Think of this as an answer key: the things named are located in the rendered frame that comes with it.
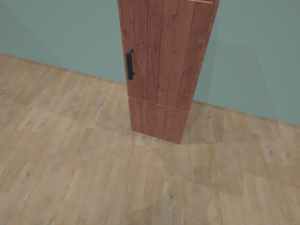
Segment handle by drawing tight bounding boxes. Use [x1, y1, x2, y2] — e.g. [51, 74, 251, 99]
[126, 49, 135, 81]

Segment cupboard door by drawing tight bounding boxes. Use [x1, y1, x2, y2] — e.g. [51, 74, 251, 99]
[120, 0, 214, 111]

